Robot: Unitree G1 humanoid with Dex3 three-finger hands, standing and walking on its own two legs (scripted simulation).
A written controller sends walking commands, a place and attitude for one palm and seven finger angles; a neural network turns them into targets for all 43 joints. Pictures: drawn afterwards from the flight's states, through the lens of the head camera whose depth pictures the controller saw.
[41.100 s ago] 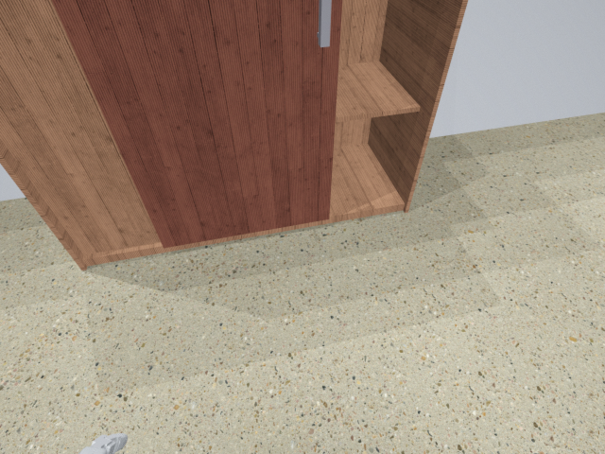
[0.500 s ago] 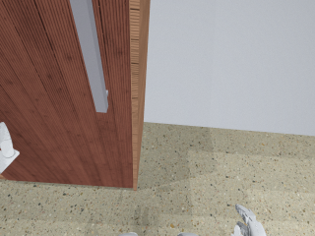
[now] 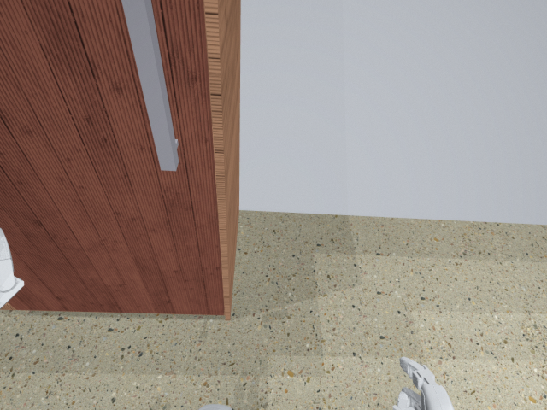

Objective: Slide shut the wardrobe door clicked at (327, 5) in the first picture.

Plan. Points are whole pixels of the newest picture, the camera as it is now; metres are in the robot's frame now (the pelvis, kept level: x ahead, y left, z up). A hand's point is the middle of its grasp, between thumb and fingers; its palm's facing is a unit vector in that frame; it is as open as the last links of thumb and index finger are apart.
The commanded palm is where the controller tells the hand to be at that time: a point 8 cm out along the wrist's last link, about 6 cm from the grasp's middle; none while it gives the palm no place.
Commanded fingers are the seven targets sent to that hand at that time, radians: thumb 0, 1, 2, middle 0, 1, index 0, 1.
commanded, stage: stop stepping back and stand still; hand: left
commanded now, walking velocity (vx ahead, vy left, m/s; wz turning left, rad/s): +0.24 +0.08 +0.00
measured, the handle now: (159, 88) +0.51 +0.25 +0.20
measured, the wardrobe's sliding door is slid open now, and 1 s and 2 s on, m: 0.00 0.00 0.00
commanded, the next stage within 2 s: let the arm hang, fingers relaxed in 1.16 s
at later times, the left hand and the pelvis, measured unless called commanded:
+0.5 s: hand out of the picture +0.11 +0.32 +0.15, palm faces +0.56 -0.74 -0.37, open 7.4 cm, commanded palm +0.06 +0.34 +0.17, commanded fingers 0.00 0.90 0.90 -0.20 -0.30 -0.20 -0.30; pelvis -0.06 +0.03 -0.02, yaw +3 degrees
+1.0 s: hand out of the picture +0.15 +0.32 +0.13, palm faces +0.47 -0.77 -0.43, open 7.4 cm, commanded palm +0.09 +0.34 +0.17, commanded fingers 0.00 0.90 0.90 -0.20 -0.30 -0.20 -0.30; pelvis -0.04 +0.03 -0.01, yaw +4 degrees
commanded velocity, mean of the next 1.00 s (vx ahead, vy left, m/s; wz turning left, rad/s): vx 0.08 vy -0.04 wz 0.00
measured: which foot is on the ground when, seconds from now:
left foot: up 0.00-0.08, down 0.10-1.00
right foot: down 0.00-1.00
